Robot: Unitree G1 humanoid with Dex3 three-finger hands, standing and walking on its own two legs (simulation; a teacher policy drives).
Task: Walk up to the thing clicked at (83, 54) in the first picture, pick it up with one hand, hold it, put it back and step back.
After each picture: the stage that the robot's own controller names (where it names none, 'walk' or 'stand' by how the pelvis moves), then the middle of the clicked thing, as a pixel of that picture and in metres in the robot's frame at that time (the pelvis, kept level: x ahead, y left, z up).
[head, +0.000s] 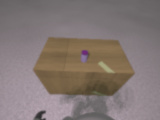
stand; (84, 56) +0.64 +0.05 -0.08
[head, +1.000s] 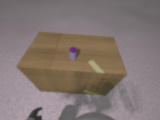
walk; (73, 53) +0.59 +0.17 -0.05
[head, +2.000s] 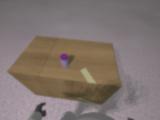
stand; (64, 60) +0.52 +0.22 -0.06
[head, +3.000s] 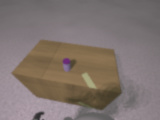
stand; (66, 65) +0.51 +0.20 -0.08
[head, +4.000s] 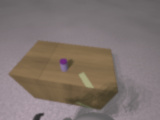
stand; (63, 65) +0.51 +0.23 -0.08
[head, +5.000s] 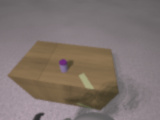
stand; (63, 66) +0.49 +0.23 -0.08
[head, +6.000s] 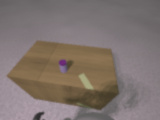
rise first; (63, 66) +0.49 +0.23 -0.08
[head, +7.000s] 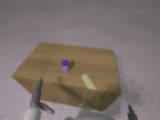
rise first; (65, 66) +0.49 +0.23 -0.07
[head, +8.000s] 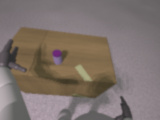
go down; (57, 57) +0.51 +0.22 -0.04
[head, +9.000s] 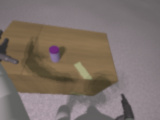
go down; (54, 54) +0.50 +0.22 -0.01
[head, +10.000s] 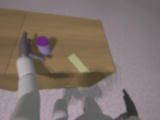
close in; (44, 46) +0.51 +0.23 +0.03
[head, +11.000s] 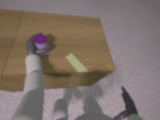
close; (42, 45) +0.52 +0.23 +0.03
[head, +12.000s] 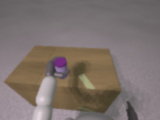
lift; (61, 68) +0.32 +0.16 +0.16
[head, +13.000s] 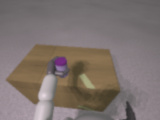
hold; (62, 67) +0.33 +0.17 +0.13
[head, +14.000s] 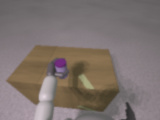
hold; (61, 69) +0.33 +0.17 +0.12
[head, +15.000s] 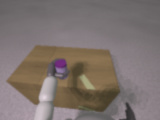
hold; (61, 69) +0.33 +0.17 +0.12
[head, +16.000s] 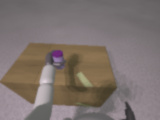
crouch; (58, 60) +0.41 +0.19 +0.11
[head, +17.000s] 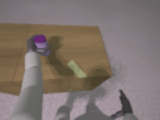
lower; (42, 46) +0.51 +0.24 +0.06
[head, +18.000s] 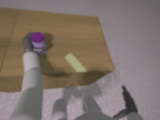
lower; (39, 44) +0.52 +0.24 +0.03
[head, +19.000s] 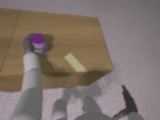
lower; (40, 45) +0.52 +0.23 +0.03
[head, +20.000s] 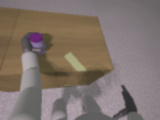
lower; (38, 44) +0.52 +0.24 +0.03
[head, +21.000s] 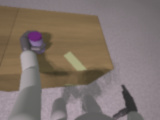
lower; (37, 43) +0.53 +0.24 +0.04
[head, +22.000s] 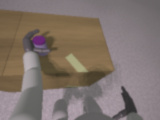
open; (41, 46) +0.51 +0.23 +0.03
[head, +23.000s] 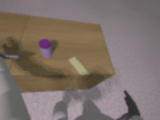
sink last; (46, 49) +0.51 +0.23 +0.01
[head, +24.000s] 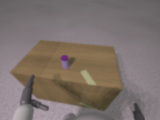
sink last; (65, 62) +0.52 +0.24 -0.02
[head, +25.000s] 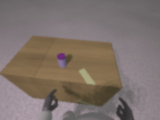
stand; (62, 60) +0.50 +0.23 -0.02
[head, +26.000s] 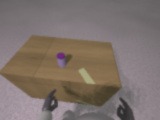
stand; (61, 60) +0.50 +0.23 -0.01
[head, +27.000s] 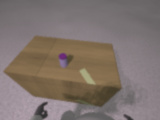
stand; (63, 60) +0.51 +0.23 -0.03
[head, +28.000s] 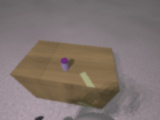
stand; (65, 64) +0.51 +0.22 -0.08
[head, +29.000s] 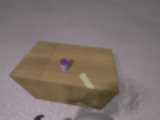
stand; (64, 65) +0.50 +0.23 -0.08
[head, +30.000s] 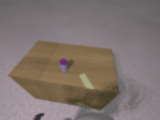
stand; (64, 65) +0.50 +0.23 -0.08
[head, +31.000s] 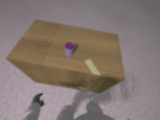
walk; (69, 49) +0.56 +0.16 -0.06
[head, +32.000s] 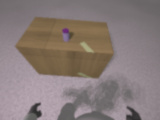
walk; (66, 35) +0.78 +0.27 -0.05
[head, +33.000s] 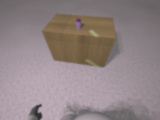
stand; (78, 24) +1.13 +0.20 -0.05
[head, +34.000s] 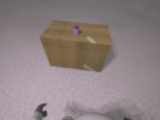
stand; (76, 30) +1.10 +0.19 -0.07
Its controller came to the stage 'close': yes
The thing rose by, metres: 0.20
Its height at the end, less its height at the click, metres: +0.00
